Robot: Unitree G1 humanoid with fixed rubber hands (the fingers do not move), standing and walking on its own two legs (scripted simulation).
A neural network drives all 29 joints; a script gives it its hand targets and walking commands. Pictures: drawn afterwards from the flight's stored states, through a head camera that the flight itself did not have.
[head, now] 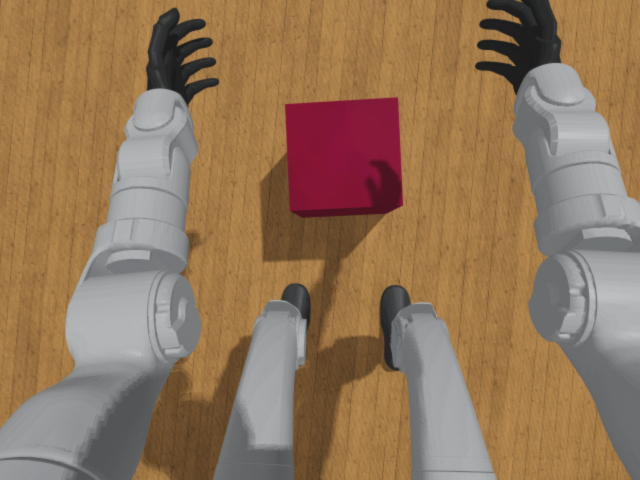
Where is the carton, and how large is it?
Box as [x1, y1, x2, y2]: [285, 97, 402, 217]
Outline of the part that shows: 397,97 285,104 289,202 291,211 302,217 386,213 402,205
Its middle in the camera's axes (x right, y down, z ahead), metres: +0.05 -0.15 +0.84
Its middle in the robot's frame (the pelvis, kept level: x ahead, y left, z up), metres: +0.51 +0.01 -0.52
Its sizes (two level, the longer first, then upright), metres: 0.210 0.200 0.250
